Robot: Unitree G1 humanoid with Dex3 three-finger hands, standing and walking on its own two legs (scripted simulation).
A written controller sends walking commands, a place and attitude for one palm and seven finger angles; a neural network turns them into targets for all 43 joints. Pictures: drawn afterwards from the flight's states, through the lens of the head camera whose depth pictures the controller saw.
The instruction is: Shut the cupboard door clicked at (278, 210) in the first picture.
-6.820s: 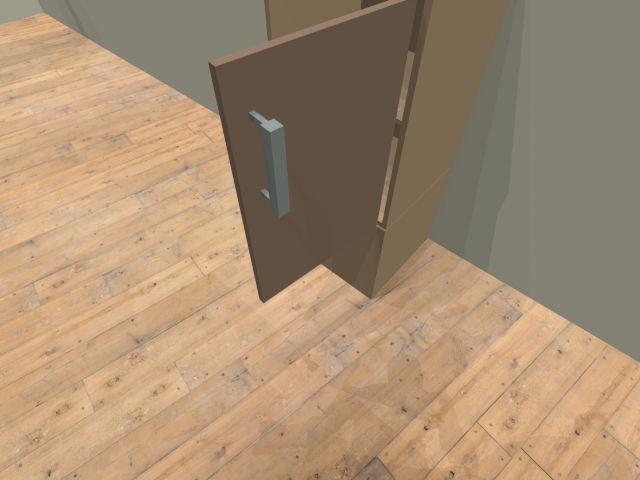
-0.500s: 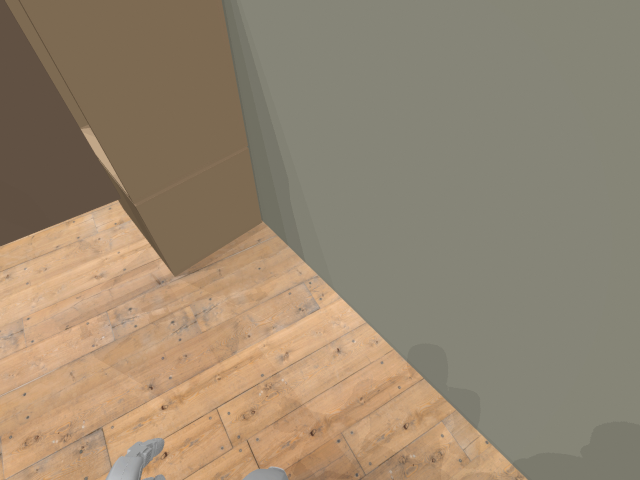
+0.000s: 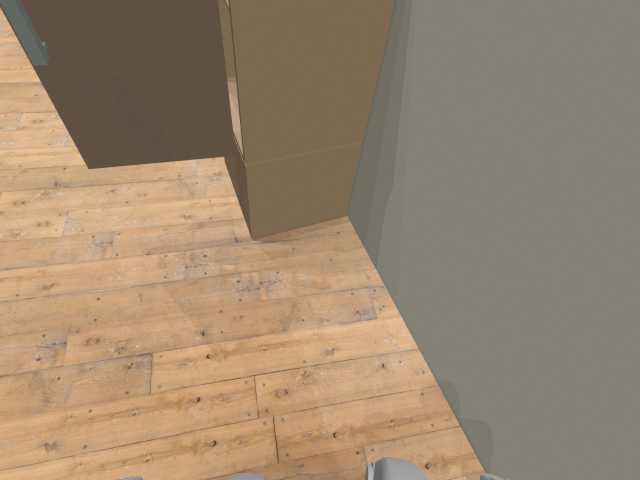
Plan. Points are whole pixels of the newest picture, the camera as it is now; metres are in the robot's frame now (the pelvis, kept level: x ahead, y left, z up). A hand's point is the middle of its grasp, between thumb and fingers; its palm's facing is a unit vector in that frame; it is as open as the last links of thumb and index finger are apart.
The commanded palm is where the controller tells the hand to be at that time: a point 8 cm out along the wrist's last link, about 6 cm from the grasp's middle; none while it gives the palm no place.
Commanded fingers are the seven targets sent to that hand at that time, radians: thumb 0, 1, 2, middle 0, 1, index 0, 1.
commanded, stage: turn to face it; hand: left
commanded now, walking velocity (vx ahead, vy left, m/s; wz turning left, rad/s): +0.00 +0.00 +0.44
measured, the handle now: (20, 10) +0.83 +0.62 +0.08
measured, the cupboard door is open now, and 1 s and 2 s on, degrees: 82 82 82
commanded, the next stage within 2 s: take the last steps up to it in 0.36 s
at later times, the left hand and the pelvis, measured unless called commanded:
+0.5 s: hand out of the picture +0.02 +0.15 -0.16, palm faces +0.24 -0.95 -0.22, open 7.4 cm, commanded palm none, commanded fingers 0.00 0.90 0.90 -0.20 -0.30 -0.20 -0.30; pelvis +0.01 -0.04 +0.00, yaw +13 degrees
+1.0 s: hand out of the picture +0.11 +0.25 -0.16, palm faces +0.30 -0.93 -0.19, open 7.4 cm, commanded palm none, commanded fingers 0.00 0.90 0.90 -0.20 -0.30 -0.20 -0.30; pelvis +0.08 +0.04 +0.01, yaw +18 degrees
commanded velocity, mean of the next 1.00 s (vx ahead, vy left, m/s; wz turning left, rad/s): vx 0.17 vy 0.07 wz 0.22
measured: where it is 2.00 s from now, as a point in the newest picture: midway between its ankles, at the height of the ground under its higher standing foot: (238, 387)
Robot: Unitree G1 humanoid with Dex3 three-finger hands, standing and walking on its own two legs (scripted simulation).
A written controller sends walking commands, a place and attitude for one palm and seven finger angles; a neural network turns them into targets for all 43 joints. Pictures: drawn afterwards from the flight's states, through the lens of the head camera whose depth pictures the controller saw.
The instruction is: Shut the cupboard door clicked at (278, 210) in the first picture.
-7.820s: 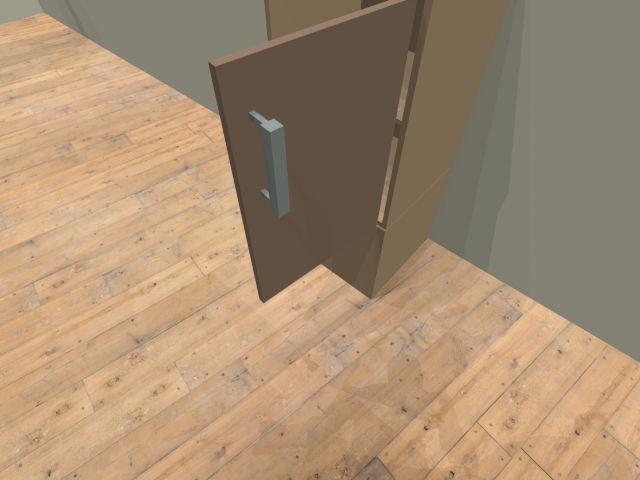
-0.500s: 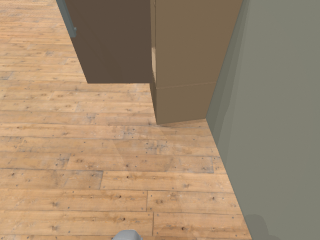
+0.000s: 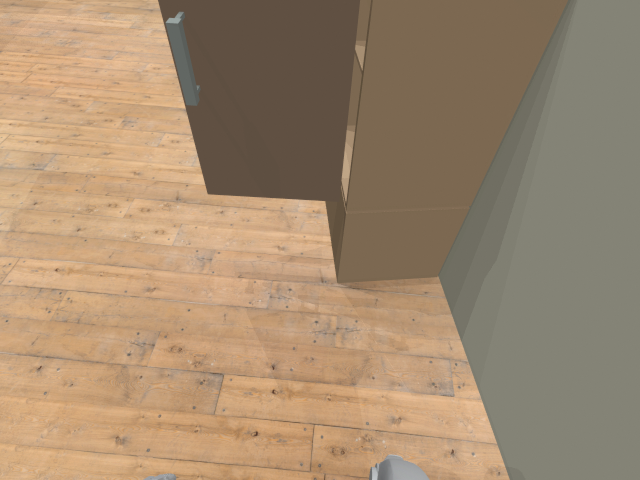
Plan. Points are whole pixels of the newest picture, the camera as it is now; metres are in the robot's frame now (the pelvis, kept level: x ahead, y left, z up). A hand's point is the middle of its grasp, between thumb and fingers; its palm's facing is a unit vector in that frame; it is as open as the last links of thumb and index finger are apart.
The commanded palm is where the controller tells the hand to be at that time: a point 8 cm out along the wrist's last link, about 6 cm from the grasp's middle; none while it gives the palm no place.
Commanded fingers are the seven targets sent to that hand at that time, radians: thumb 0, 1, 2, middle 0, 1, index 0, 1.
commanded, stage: take the last steps up to it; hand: left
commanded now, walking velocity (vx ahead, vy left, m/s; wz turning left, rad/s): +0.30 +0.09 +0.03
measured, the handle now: (186, 60) +0.89 +0.33 +0.07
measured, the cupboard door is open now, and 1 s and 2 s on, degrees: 82 82 82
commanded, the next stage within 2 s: come to a stop and stand still in 0.94 s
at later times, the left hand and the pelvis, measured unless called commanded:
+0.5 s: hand out of the picture +0.15 +0.19 -0.17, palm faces +0.15 -0.96 -0.22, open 7.2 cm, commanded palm none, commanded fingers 0.00 0.90 0.90 -0.20 -0.30 -0.20 -0.30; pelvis +0.17 +0.00 +0.00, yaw +3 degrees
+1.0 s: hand (181, 304) +0.43 +0.27 -0.17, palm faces +0.04 -0.98 -0.20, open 7.3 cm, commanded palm none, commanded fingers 0.00 0.90 0.90 -0.20 -0.30 -0.20 -0.30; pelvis +0.35 +0.09 +0.00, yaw +0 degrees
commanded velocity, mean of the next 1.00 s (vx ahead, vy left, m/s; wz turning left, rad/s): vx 0.26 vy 0.07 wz -0.02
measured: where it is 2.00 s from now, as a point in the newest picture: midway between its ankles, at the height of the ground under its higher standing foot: (286, 429)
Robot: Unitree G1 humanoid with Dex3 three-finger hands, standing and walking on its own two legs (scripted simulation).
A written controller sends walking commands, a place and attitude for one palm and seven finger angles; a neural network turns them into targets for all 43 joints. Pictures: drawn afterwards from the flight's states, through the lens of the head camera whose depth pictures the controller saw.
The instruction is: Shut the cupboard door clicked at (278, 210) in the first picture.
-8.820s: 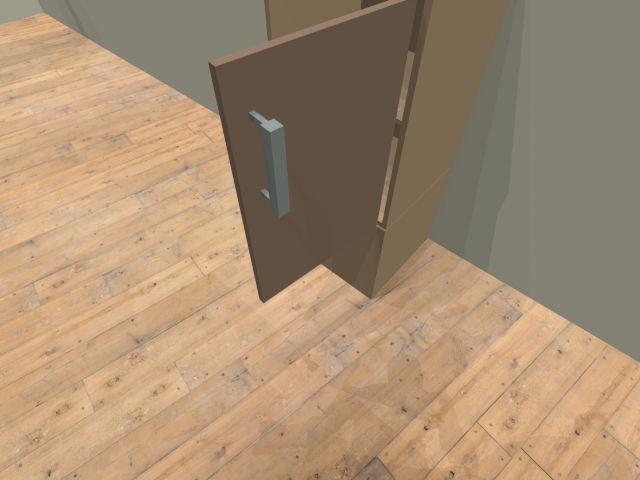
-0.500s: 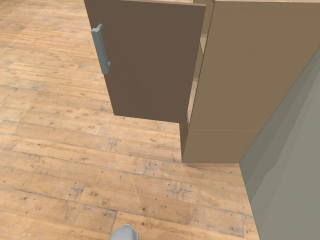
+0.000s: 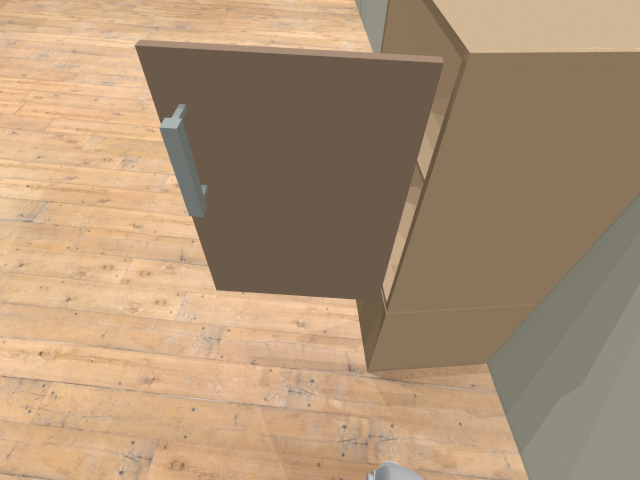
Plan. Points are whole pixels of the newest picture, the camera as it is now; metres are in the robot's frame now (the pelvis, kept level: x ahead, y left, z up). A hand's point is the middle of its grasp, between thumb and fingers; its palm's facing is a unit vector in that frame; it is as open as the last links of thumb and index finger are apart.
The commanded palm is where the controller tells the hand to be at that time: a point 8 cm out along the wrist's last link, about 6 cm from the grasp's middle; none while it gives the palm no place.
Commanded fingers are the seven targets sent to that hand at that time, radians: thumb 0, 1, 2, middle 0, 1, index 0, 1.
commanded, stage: come to a stop and stand still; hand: left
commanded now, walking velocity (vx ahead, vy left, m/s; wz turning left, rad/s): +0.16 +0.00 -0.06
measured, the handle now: (189, 163) +0.54 +0.24 +0.08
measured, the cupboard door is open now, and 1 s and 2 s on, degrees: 82 82 82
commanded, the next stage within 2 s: look again from close up in 1.24 s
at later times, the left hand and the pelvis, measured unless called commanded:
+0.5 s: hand out of the picture +0.12 +0.21 -0.19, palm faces +0.07 -0.98 -0.20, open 7.3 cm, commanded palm none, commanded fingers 0.00 0.90 0.90 -0.20 -0.30 -0.20 -0.30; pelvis +0.05 +0.02 -0.01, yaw +0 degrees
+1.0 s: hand out of the picture +0.03 +0.15 -0.18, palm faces +0.02 -0.99 -0.17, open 7.4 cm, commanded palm none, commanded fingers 0.00 0.90 0.90 -0.20 -0.30 -0.20 -0.30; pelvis +0.03 -0.01 +0.00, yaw -1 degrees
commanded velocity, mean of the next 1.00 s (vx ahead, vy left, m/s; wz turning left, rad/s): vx -0.08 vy -0.02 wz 0.00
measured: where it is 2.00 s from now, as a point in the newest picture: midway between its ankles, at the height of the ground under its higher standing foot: outside the picture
